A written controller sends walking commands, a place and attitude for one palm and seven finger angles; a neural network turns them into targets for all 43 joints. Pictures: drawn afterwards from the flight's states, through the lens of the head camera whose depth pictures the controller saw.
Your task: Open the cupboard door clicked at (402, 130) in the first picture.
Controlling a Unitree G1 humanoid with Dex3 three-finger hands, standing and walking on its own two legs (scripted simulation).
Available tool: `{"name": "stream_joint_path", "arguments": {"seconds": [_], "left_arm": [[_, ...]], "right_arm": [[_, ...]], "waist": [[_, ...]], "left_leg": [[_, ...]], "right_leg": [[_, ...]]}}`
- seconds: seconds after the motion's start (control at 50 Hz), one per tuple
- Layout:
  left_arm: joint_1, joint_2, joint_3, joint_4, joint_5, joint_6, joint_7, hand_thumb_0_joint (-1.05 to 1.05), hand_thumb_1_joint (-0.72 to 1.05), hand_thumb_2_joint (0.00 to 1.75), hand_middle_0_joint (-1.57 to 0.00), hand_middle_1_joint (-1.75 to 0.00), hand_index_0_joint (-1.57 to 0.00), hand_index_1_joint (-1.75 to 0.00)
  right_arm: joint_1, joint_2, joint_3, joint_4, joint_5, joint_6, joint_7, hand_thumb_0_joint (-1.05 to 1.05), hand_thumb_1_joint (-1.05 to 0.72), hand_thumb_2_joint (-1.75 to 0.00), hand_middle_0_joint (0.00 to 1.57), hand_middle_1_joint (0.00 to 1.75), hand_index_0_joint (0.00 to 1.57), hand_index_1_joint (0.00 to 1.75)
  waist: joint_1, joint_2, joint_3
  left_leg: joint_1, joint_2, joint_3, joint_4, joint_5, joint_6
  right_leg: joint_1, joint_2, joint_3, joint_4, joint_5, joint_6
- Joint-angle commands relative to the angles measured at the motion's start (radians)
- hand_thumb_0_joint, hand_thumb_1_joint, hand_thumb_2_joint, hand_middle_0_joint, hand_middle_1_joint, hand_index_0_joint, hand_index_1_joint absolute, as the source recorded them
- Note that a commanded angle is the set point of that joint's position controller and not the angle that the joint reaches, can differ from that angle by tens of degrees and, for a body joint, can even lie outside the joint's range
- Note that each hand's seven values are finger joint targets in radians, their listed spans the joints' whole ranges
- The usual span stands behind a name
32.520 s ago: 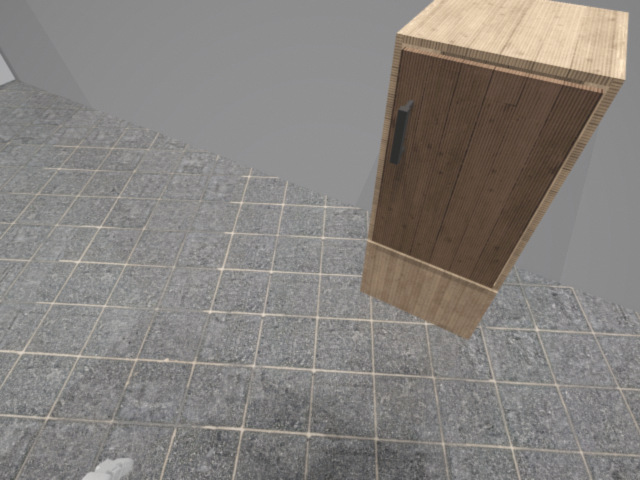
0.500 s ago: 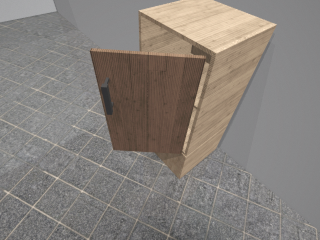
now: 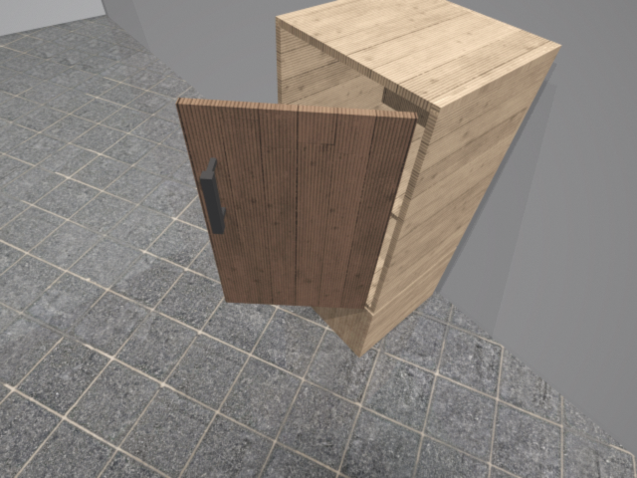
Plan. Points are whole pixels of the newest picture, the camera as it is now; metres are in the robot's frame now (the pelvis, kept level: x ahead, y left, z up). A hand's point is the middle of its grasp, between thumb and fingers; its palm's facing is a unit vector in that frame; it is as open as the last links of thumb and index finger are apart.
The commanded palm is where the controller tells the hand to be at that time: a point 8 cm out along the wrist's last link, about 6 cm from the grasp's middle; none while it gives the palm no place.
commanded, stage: come to a stop and stand still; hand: left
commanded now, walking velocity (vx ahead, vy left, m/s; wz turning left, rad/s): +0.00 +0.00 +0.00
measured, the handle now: (215, 197) +0.57 +0.23 -0.03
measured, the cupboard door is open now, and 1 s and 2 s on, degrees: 48 48 48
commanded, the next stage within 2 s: look again from close up in 0.20 s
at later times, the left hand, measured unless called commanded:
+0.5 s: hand out of the picture +0.00 +0.17 -0.18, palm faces +0.03 -0.97 -0.24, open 7.4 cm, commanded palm none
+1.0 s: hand out of the picture -0.03 +0.12 -0.18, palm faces +0.02 -0.98 -0.20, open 7.4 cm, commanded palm none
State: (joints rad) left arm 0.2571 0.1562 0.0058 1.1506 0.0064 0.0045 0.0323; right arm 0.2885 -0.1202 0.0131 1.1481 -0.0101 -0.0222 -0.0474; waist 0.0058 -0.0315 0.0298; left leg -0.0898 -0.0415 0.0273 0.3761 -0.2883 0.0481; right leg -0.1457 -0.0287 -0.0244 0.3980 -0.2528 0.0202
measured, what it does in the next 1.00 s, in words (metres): shifts its weight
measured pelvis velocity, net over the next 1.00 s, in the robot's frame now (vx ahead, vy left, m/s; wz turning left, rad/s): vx -0.02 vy -0.05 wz -0.01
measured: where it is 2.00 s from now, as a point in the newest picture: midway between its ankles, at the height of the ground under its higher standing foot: outside the picture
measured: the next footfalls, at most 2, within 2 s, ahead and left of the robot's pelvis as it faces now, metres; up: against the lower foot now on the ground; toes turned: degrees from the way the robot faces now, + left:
right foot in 1.50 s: +0.11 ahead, -0.13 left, +0.00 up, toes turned -3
left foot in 1.70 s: +0.07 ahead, +0.10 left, +0.00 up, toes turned +4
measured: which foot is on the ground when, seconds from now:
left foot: down 0.00-1.00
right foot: down 0.00-1.00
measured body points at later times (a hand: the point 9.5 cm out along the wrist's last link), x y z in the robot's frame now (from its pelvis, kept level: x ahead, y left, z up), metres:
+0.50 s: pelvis -0.01 -0.01 -0.01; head +0.01 -0.03 +0.44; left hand +0.00 +0.22 -0.16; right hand +0.00 -0.23 -0.18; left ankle -0.06 +0.08 -0.74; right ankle -0.03 -0.13 -0.74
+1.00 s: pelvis -0.02 -0.05 -0.01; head -0.01 -0.07 +0.44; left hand -0.03 +0.17 -0.16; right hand -0.04 -0.27 -0.17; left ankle -0.06 +0.08 -0.74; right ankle -0.03 -0.13 -0.74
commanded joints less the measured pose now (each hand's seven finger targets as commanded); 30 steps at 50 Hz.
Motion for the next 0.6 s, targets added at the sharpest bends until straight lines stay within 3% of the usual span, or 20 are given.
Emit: {"name": "stream_joint_path", "arguments": {"seconds": [0.0, 0.26, 0.28, 0.3, 0.32, 0.34, 0.38, 0.4, 0.46, 0.52, 0.58], "left_arm": [[0.059, 0.083, 0.012, -0.032, -0.001, -0.012, 0.002, 0.00, 0.90, 0.90, -0.20, -0.30, -0.20, -0.30], [0.054, 0.087, 0.012, -0.035, 0.000, -0.013, 0.003, 0.00, 0.90, 0.90, -0.20, -0.30, -0.20, -0.30], [0.116, 0.099, 0.003, -0.018, 0.014, -0.046, 0.049, 0.00, 0.90, 0.90, -0.20, -0.30, -0.20, -0.30], [0.118, 0.127, 0.011, -0.058, 0.010, -0.048, 0.044, 0.00, 0.90, 0.90, -0.20, -0.30, -0.20, -0.30], [0.093, 0.112, 0.003, -0.059, 0.005, -0.042, 0.034, 0.00, 0.90, 0.90, -0.20, -0.30, -0.20, -0.30], [0.098, 0.099, -0.001, -0.058, 0.005, -0.040, 0.029, 0.00, 0.90, 0.90, -0.20, -0.30, -0.20, -0.30], [0.086, 0.085, -0.001, -0.069, 0.004, -0.039, 0.024, 0.00, 0.90, 0.90, -0.20, -0.30, -0.20, -0.30], [0.081, 0.081, -0.001, -0.071, 0.002, -0.035, 0.023, 0.00, 0.90, 0.90, -0.20, -0.30, -0.20, -0.30], [0.062, 0.081, -0.001, -0.078, 0.003, -0.029, 0.017, 0.00, 0.90, 0.90, -0.20, -0.30, -0.20, -0.30], [0.055, 0.084, -0.004, -0.083, 0.003, -0.022, 0.012, 0.00, 0.90, 0.90, -0.20, -0.30, -0.20, -0.30], [0.059, 0.093, -0.001, -0.087, 0.004, -0.023, 0.007, 0.00, 0.90, 0.90, -0.20, -0.30, -0.20, -0.30]], "right_arm": [[0.095, -0.120, -0.022, -0.013, -0.001, -0.010, -0.013, 0.00, -0.90, -0.90, 0.20, 0.30, 0.20, 0.30], [0.092, -0.118, -0.022, -0.011, -0.001, -0.006, -0.012, 0.00, -0.90, -0.90, 0.20, 0.30, 0.20, 0.30], [0.005, -0.167, -0.023, -0.086, 0.016, -0.022, 0.007, 0.00, -0.90, -0.90, 0.20, 0.30, 0.20, 0.30], [0.071, -0.127, -0.022, -0.108, -0.005, -0.023, 0.009, 0.00, -0.90, -0.90, 0.20, 0.30, 0.20, 0.30], [0.075, -0.120, -0.019, -0.103, -0.005, -0.028, 0.004, 0.00, -0.90, -0.90, 0.20, 0.30, 0.20, 0.30], [0.103, -0.121, -0.015, -0.104, -0.006, -0.029, 0.004, 0.00, -0.90, -0.90, 0.20, 0.30, 0.20, 0.30], [0.109, -0.133, -0.017, -0.119, -0.005, -0.028, 0.004, 0.00, -0.90, -0.90, 0.20, 0.30, 0.20, 0.30], [0.108, -0.144, -0.018, -0.124, -0.004, -0.026, 0.001, 0.00, -0.90, -0.90, 0.20, 0.30, 0.20, 0.30], [0.087, -0.137, -0.018, -0.137, -0.003, -0.018, 0.001, 0.00, -0.90, -0.90, 0.20, 0.30, 0.20, 0.30], [0.066, -0.137, -0.014, -0.137, -0.001, -0.010, 0.008, 0.00, -0.90, -0.90, 0.20, 0.30, 0.20, 0.30], [0.065, -0.133, -0.011, -0.125, -0.003, -0.011, 0.013, 0.00, -0.90, -0.90, 0.20, 0.30, 0.20, 0.30]], "waist": [[-0.006, 0.052, -0.004], [-0.006, 0.021, 0.029], [0.017, 0.102, 0.036], [-0.007, 0.146, -0.028], [-0.005, 0.195, -0.006], [-0.006, 0.174, -0.055], [-0.008, 0.140, -0.099], [-0.009, 0.117, -0.090], [-0.009, 0.041, 0.002], [-0.007, -0.005, 0.091], [-0.007, -0.005, 0.097]], "left_leg": [[-0.021, 0.134, -0.088, -0.044, 0.451, -0.023], [-0.034, 0.131, -0.081, -0.052, 0.382, -0.023], [-0.085, 0.160, -0.055, 0.124, 0.618, -0.042], [-0.101, 0.121, -0.075, 0.112, 0.478, -0.043], [-0.102, 0.130, -0.080, 0.066, 0.492, -0.038], [-0.074, 0.159, -0.098, 0.064, 0.537, -0.029], [-0.028, 0.172, -0.104, 0.088, 0.650, -0.009], [-0.024, 0.173, -0.106, 0.086, 0.648, -0.003], [-0.078, 0.154, -0.098, 0.063, 0.457, 0.004], [-0.142, 0.138, -0.103, 0.000, 0.186, 0.002], [-0.150, 0.126, -0.096, -0.021, 0.103, 0.003]], "right_leg": [[0.029, -0.068, 0.054, -0.011, 0.269, -0.049], [0.028, -0.069, 0.055, -0.028, 0.276, -0.052], [-0.025, -0.107, 0.076, 0.038, 0.540, -0.033], [0.042, -0.111, 0.081, 0.096, 0.467, -0.067], [0.009, -0.101, 0.068, 0.109, 0.360, -0.076], [0.011, -0.073, 0.047, 0.112, 0.223, -0.078], [0.012, -0.048, 0.023, 0.135, 0.191, -0.072], [0.004, -0.044, 0.020, 0.134, 0.173, -0.069], [-0.030, -0.054, 0.045, 0.112, 0.192, -0.071], [-0.076, -0.057, 0.075, 0.065, 0.097, -0.069], [-0.080, -0.058, 0.092, 0.044, 0.060, -0.071]]}}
